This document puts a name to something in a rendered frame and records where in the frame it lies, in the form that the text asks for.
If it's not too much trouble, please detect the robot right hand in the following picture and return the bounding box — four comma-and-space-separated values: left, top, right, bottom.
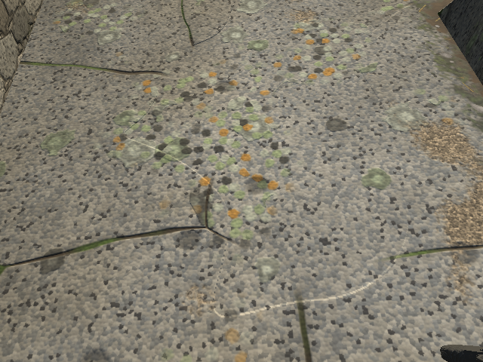
440, 345, 483, 362

